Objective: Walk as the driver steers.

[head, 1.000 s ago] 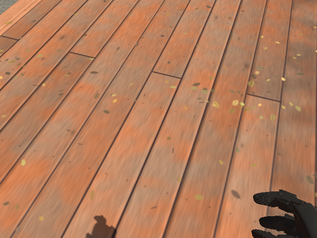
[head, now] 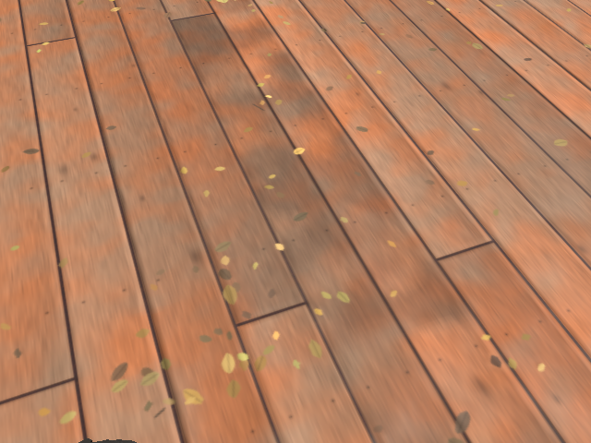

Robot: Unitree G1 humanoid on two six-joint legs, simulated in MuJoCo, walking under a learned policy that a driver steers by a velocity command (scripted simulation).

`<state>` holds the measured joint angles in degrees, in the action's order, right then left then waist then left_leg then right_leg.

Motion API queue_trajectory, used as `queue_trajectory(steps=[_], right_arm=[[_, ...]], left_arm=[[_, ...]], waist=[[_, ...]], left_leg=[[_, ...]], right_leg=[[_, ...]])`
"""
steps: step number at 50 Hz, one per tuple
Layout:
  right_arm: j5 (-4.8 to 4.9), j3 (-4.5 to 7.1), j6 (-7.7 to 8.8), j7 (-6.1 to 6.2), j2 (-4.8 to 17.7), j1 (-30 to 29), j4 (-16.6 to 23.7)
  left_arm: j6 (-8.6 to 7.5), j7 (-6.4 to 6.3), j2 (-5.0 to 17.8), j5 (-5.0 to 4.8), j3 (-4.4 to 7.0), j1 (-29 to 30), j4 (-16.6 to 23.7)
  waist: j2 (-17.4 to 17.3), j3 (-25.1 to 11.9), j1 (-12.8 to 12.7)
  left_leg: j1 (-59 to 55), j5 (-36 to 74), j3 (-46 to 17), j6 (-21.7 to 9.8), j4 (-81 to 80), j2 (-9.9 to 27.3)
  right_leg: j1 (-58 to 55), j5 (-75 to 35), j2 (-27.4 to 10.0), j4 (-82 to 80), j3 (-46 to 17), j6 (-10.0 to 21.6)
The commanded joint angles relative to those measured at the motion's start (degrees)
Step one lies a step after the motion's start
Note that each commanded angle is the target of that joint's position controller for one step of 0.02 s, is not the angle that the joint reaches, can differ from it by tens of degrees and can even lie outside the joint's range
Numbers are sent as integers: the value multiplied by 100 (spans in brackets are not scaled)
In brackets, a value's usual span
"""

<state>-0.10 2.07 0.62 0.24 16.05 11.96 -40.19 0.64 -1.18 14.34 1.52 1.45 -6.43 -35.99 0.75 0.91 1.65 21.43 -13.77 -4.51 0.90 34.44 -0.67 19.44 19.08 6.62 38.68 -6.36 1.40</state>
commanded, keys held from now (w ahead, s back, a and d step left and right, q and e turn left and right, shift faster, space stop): q+shift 0.44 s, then shift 0.22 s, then e+shift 0.10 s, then w+e+shift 0.24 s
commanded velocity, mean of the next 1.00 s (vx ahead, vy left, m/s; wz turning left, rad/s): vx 0.10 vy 0.00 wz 0.35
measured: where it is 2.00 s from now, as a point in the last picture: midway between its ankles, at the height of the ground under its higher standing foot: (325, 299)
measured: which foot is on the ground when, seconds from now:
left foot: down 0.00-0.28, up 0.30-0.70, down 0.72-1.00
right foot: up 0.00-0.24, down 0.26-0.72, up 0.74-1.00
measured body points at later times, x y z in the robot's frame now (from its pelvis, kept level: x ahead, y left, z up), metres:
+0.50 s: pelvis +0.00 -0.02 +0.02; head +0.04 -0.02 +0.47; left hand +0.03 +0.29 -0.07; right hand +0.26 -0.24 -0.08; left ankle -0.05 +0.12 -0.64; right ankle +0.02 -0.12 -0.73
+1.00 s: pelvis +0.03 +0.06 +0.02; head +0.03 +0.06 +0.47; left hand +0.00 +0.37 -0.09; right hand +0.23 -0.16 -0.08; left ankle -0.07 +0.13 -0.73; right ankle +0.12 -0.08 -0.63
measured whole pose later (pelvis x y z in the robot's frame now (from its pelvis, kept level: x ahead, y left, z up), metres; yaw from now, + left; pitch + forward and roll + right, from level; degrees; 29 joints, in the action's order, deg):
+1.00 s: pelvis +0.03 +0.06 +0.02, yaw +21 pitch +1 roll +0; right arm -1.1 4.1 4.1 1.3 14.8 16.1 -41.5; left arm 0.6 0.7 18.5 -0.7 5.5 -16.9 -44.2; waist 0.8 -1.7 -0.2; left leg 3.5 -14.1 9.8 -0.4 16.3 1.7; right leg 38.0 11.6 -5.8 67.0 -1.2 -1.8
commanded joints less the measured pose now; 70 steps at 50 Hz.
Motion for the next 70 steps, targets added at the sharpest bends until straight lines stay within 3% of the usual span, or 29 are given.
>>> queue_trajectory(steps=[1,4,7,13,14,15,16,17,19,25,34,35,36,37,38,40,42,45,49,50,53,58,61,64,65,66,67,68,70], right_arm=[[-36,402,63,50,1205,301,466],[115,474,7,174,1146,-158,626],[154,531,-254,253,1019,-236,694],[284,628,-338,256,1046,-306,825],[253,562,-353,244,782,4,773],[267,578,-285,212,732,-47,956],[152,721,-215,189,1219,22,869],[147,789,-238,169,1408,118,720],[116,723,-349,175,1107,368,532],[131,412,-312,52,595,-564,1096],[87,313,-315,-41,463,-285,958],[39,303,-295,-12,503,-136,883],[-67,298,-288,63,716,209,861],[-202,246,-270,111,819,-168,902],[-241,222,-211,75,509,-270,869],[-42,527,-141,91,1218,405,573],[89,470,49,121,1079,250,444],[6,348,354,145,566,43,375],[-67,400,512,142,536,181,222],[-305,379,432,58,680,569,12],[-275,413,458,43,752,589,-88],[-285,450,483,96,863,762,-329],[-307,466,397,68,954,927,-513],[-203,528,220,4,1417,826,-556],[-100,508,174,-55,1482,621,-439],[-118,289,216,-135,706,736,-152],[-226,199,373,-187,408,306,359],[-283,205,451,-176,702,-556,625],[-269,117,548,-123,596,-207,429]], left_arm=[[-5,-111,805,-95,360,154,459],[61,-69,569,-137,347,60,394],[-20,-21,308,-211,303,242,367],[-144,60,743,-288,514,-656,-95],[-116,21,1043,-207,589,-700,-76],[-99,57,1457,103,645,-367,23],[-167,51,1188,229,585,37,184],[-193,-11,847,155,489,407,277],[-187,-122,631,-44,409,582,306],[-33,-180,962,-26,458,-468,11],[-59,53,1157,-371,480,-300,-275],[-118,85,830,-356,339,-549,-443],[-208,164,356,-87,128,-729,-417],[-255,252,124,17,23,-968,-407],[-204,212,637,-124,152,-621,-386],[-128,164,1238,-356,380,-252,-308],[-22,122,1242,-399,472,-383,-326],[-120,97,922,-366,477,-535,-379],[-160,139,660,-381,451,-545,-284],[30,423,656,264,437,-306,-274],[164,683,563,61,421,-160,-133],[143,760,614,46,341,461,91],[135,720,567,0,264,735,211],[67,480,861,-151,412,-756,-137],[-18,390,1111,-122,574,-2123,-573],[-4,279,1898,-63,804,-2309,-783],[13,287,2359,-117,870,-2027,-578],[12,311,2144,-81,816,-1921,-520],[-101,200,1793,-10,718,-1825,-650]], waist=[[-1423,-428,127],[-734,-620,-148],[-974,-741,-112],[-1236,-857,-380],[-465,-984,-221],[1392,-633,-53],[1066,-350,43],[625,-253,172],[426,-183,170],[570,-229,-500],[848,-513,-153],[545,-629,-75],[-304,-1274,-123],[-1358,-1284,-389],[-1009,-1292,-70],[-1081,-823,423],[-1258,-57,230],[-1022,198,12],[-701,209,-59],[-91,326,-18],[-661,557,-126],[-610,914,-55],[-593,1007,-13],[-637,-141,-855],[-306,-868,-1527],[1085,-888,-1237],[1598,-1337,-873],[528,-963,-1031],[-107,-240,-547]], left_leg=[[-1253,2353,-3209,-1812,-1597,1825],[-1360,1902,-2450,-1255,-1358,1231],[-1272,1285,-2243,-953,-1369,693],[-351,-395,-2656,-638,-1383,312],[438,-1577,-2108,-358,-443,-145],[1578,-2021,-914,-90,1012,-887],[1707,-1794,-883,127,2141,-307],[1585,-1382,-693,187,2663,-204],[1740,-750,-517,322,3406,-108],[2065,-634,128,676,2693,350],[-608,200,628,15,-999,-14],[-1620,1241,377,-171,-1839,135],[-3148,3281,-664,-372,-1469,1150],[-3061,4740,-1195,-1208,-887,2146],[-2448,3927,-981,-1609,-999,2061],[-2679,-490,-1284,-1546,-1894,1977],[-2066,-2686,-1445,-1212,-2572,2027],[-2080,-2158,-729,-896,-2927,1906],[-2214,-1387,168,-853,-2994,1913],[-1855,-1418,488,-813,-3071,1913],[-1797,-1414,903,-725,-3114,1977],[-2357,-1183,1642,-627,-3302,2096],[-2850,261,2187,-577,-2954,2043],[-2727,5590,2533,-568,-249,1990],[-1717,5414,2504,-448,1705,1863],[561,1539,2343,-82,3750,1081],[2177,-1500,1070,172,5123,93],[2740,-962,212,110,5258,329],[2414,-362,215,-20,4577,806]], right_leg=[[1179,1671,164,1930,137,-318],[1386,1099,-132,2283,-186,-423],[807,667,37,781,106,-522],[-1283,-660,-276,-2000,20,-176],[-2058,-478,-1308,-2218,-817,184],[-1671,-905,-2561,-2494,-2402,954],[-1248,-1374,-2905,-2529,-2339,1225],[-1060,-1578,-2558,-2380,-1615,1053],[-1167,-1756,-2026,-2173,-709,797],[-1991,-3187,-2167,-2064,-45,1268],[-1421,-3408,-2132,-1279,409,930],[-904,-2977,-1926,-1085,510,566],[-58,-1178,-1577,-538,736,53],[563,1349,-1293,-164,795,-381],[392,1616,-1298,164,536,-555],[1716,1566,-1075,1856,757,-495],[2396,827,-1243,2546,362,-324],[2827,-369,-1361,2885,267,-269],[3204,-1064,-1531,2979,240,-358],[3001,-995,-1303,2966,567,-326],[3202,-1404,-1434,2707,502,-198],[3077,-1251,-1574,1611,944,248],[2677,-577,-1419,997,1431,675],[203,462,-276,830,2089,1119],[-1747,147,39,270,1783,1252],[-3080,1918,-890,-814,-423,1524],[-3641,3209,-1821,-2232,-3610,1966],[-3484,2315,-1960,-2517,-3697,1710],[-2290,969,-1790,-2337,-2673,1546]])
